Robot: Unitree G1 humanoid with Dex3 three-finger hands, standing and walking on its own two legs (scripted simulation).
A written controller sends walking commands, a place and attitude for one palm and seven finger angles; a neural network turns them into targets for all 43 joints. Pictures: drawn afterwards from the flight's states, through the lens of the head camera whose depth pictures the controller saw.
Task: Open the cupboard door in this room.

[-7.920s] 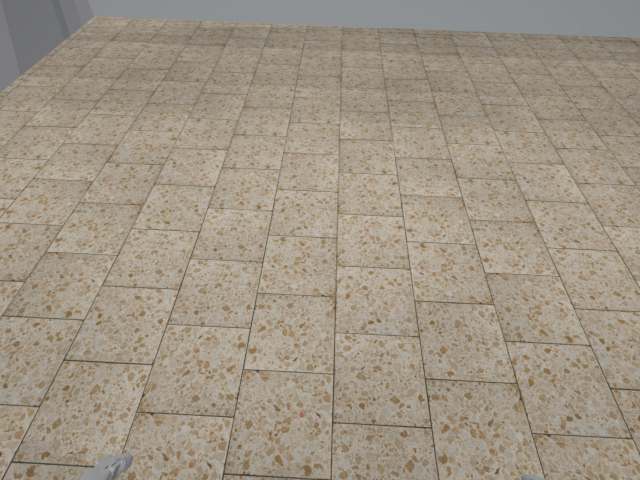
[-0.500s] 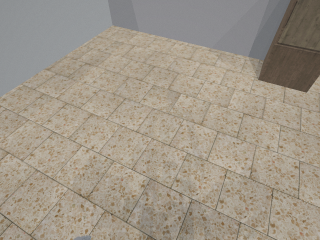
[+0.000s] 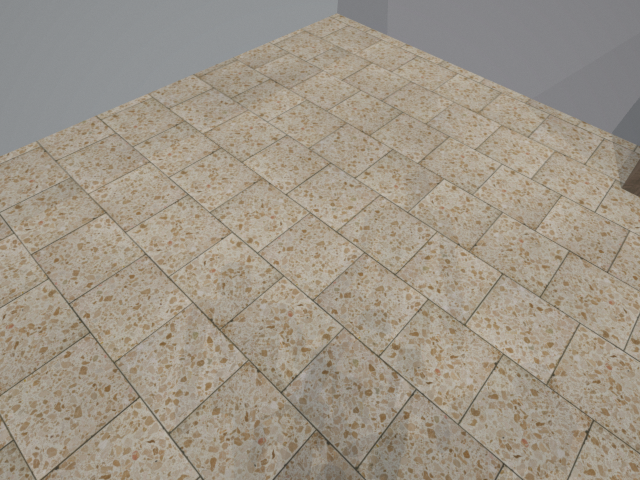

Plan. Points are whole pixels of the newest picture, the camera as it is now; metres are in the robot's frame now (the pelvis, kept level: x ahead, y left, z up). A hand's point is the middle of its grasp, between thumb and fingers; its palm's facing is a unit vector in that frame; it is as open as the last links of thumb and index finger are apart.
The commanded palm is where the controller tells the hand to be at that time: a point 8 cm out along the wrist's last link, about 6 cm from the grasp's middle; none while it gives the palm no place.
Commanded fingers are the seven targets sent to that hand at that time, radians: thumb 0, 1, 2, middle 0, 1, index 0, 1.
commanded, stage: turn or walk to find it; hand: left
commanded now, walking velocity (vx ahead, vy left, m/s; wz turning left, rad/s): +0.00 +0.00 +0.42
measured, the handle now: out of the picture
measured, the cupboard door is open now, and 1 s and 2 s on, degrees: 0 0 0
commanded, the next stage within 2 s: none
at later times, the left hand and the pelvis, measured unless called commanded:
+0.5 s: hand out of the picture +0.06 +0.22 -0.14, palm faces +0.15 -0.95 -0.26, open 7.4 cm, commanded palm none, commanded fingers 0.00 0.90 0.90 -0.20 -0.30 -0.20 -0.30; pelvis -0.03 +0.00 +0.01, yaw +9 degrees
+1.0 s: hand out of the picture -0.12 +0.18 -0.16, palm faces +0.42 -0.87 -0.24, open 7.4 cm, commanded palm none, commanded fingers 0.00 0.90 0.90 -0.20 -0.30 -0.20 -0.30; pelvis -0.06 -0.01 +0.00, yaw +24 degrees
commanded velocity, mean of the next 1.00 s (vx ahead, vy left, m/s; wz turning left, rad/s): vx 0.00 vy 0.00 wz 0.42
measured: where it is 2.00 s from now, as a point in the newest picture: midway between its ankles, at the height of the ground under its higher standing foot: outside the picture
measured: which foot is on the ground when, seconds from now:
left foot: down 0.00-0.56, up 0.58-1.00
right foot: down 0.00-0.02, up 0.04-0.54, down 0.56-1.00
